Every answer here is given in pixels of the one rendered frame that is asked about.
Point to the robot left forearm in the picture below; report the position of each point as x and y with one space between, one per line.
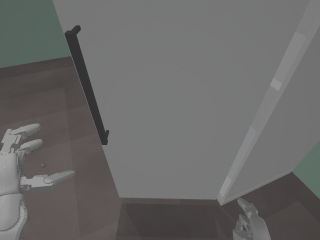
14 217

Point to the handle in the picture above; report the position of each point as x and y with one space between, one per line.
75 50

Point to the fridge door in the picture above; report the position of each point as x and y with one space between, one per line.
178 84

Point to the robot left hand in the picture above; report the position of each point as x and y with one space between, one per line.
13 154

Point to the robot right hand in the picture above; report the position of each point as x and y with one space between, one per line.
256 228

